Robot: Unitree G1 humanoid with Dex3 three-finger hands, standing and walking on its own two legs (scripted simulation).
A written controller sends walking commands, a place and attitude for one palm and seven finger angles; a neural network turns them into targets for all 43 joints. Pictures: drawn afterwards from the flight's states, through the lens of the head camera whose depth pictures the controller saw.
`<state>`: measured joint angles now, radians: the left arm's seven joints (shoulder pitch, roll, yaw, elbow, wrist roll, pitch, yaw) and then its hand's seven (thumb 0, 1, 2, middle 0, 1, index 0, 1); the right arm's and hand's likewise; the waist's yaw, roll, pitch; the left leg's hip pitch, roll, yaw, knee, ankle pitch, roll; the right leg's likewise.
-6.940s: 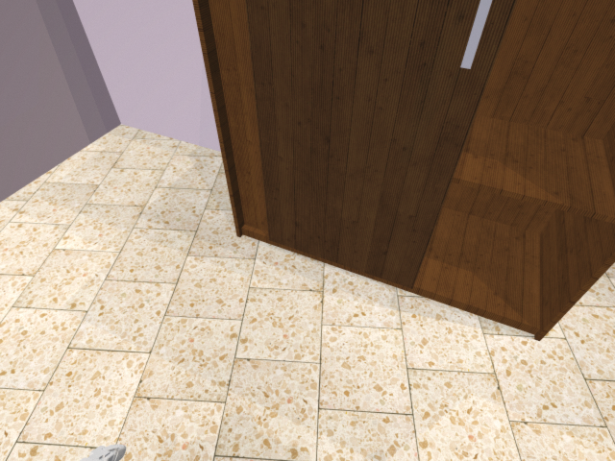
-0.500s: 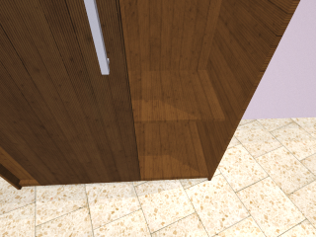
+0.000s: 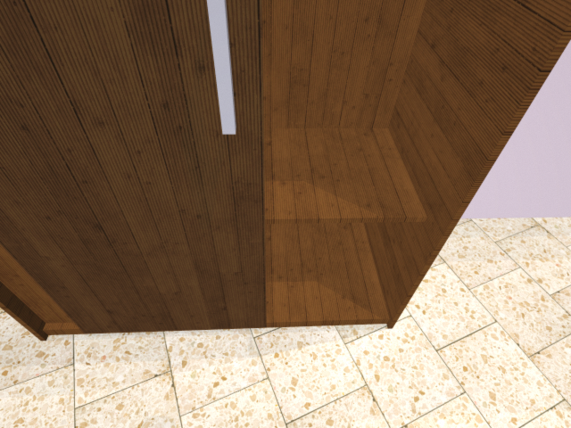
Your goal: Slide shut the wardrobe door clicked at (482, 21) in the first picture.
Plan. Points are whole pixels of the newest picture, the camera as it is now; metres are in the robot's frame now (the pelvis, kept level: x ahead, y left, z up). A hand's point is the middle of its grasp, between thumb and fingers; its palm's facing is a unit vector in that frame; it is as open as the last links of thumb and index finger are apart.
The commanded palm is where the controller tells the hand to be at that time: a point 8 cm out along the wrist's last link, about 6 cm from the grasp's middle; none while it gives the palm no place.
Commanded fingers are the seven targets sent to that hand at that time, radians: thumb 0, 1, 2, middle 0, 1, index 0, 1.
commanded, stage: come to a stop and stand still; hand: left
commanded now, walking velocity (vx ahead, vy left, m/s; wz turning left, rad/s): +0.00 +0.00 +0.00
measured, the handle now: (223, 48) +0.54 +0.14 +0.27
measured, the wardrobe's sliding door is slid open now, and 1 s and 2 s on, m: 0.46 0.46 0.46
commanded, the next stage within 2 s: look again from close up in 0.10 s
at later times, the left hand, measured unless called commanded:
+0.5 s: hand out of the picture +0.00 +0.14 -0.18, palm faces +0.03 -0.99 -0.16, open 7.4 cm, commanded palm none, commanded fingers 0.00 0.90 0.90 -0.20 -0.30 -0.20 -0.30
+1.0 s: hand out of the picture +0.02 +0.13 -0.18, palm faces +0.04 -0.98 -0.18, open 7.4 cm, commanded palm none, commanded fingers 0.00 0.90 0.90 -0.20 -0.30 -0.20 -0.30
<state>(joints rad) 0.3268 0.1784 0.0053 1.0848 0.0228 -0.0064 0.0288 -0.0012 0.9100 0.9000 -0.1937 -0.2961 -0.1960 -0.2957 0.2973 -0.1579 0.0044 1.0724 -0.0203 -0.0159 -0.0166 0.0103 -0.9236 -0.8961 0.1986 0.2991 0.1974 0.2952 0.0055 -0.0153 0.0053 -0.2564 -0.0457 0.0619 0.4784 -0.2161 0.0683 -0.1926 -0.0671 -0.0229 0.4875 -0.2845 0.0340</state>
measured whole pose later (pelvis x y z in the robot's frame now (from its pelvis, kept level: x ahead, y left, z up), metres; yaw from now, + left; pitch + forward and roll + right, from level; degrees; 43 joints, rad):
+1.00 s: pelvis +0.03 -0.04 +0.00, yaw +0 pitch -1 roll +1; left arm 0.30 0.15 0.00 1.11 0.02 -0.02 0.03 0.00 0.91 0.90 -0.20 -0.30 -0.20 -0.30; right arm 0.26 -0.16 0.01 1.13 -0.02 -0.02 -0.03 0.00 -0.92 -0.90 0.20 0.30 0.20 0.30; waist 0.01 -0.02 0.02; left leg -0.21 0.00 0.04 0.48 -0.26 0.01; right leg -0.14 -0.02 -0.04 0.48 -0.33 0.00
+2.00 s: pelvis -0.02 -0.06 -0.03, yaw +3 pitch +1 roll -2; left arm 0.25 0.28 0.18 -0.06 -0.29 -0.30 -0.30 0.01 0.28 0.64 -0.23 -0.69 -0.24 -0.69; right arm 0.23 -0.22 0.06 0.62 0.04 -0.26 -0.09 0.01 -0.90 -0.90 0.20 0.30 0.20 0.30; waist 0.04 0.06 -0.04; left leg -0.49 0.04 -0.05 0.80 -0.33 -0.02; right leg -0.38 0.02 -0.13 0.77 -0.40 -0.04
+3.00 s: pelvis -0.02 -0.05 +0.00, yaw +4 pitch -5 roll -1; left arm -0.36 0.59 0.52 0.07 -0.33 0.41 -0.41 -0.02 -0.50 0.30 -0.30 -1.20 -0.30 -1.20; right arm 0.17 -0.27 0.12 0.67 0.09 -0.23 -0.10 0.01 -0.90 -0.90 0.20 0.30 0.20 0.30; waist 0.09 0.08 -0.03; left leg -0.19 0.00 -0.03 0.46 -0.18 0.00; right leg -0.09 -0.01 -0.11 0.44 -0.26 -0.02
